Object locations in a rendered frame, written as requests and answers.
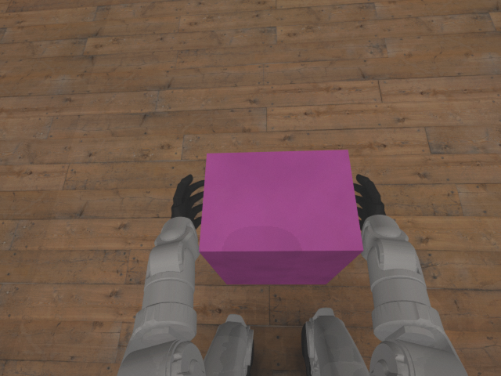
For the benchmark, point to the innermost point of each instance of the right robot hand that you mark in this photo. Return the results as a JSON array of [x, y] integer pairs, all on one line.
[[370, 201]]

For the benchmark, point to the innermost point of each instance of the right robot forearm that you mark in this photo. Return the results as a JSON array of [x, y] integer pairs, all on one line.
[[402, 309]]

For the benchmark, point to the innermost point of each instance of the left robot forearm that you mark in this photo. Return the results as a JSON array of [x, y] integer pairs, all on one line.
[[167, 310]]

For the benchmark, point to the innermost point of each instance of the left robot thigh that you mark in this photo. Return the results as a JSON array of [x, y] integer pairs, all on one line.
[[230, 351]]

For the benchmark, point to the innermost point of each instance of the robot left upper arm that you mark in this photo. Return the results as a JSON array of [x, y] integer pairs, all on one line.
[[174, 358]]

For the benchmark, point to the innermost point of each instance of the right robot shin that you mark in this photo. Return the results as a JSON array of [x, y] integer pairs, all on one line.
[[315, 371]]

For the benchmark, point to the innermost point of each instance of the left robot hand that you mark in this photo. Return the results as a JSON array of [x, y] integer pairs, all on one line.
[[183, 202]]

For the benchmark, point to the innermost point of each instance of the carton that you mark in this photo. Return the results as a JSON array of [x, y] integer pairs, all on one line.
[[284, 217]]

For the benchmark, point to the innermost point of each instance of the robot right upper arm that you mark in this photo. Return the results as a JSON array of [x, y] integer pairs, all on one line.
[[396, 357]]

